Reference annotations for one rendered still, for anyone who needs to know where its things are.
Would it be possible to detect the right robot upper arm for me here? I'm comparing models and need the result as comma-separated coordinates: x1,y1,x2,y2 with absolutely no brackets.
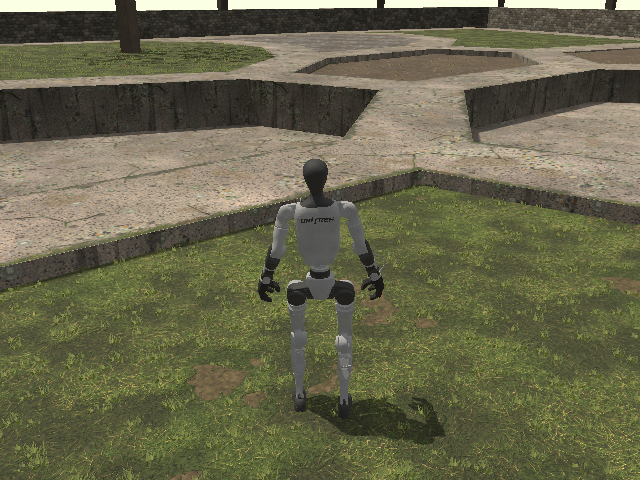
338,201,368,255

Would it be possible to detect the robot right thigh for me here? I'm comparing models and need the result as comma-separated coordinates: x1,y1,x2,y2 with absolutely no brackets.
334,280,355,354

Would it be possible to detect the left robot upper arm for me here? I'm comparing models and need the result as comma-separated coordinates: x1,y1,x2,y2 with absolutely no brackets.
270,203,296,259

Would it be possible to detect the robot thigh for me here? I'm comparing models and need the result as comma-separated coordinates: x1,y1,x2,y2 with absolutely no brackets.
334,280,355,354
287,280,307,349

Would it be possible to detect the robot left forearm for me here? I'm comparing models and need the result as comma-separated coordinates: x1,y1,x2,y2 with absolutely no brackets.
260,244,280,284

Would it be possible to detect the right robot hand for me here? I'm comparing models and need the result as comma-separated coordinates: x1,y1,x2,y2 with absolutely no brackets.
361,276,384,300

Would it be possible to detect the robot right forearm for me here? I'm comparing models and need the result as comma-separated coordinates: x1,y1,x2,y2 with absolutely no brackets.
359,239,381,281

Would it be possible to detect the robot left thigh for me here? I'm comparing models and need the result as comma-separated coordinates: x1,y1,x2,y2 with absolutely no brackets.
287,280,307,349

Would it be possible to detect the left robot hand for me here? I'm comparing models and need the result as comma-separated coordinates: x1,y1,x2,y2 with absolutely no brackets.
257,279,280,302

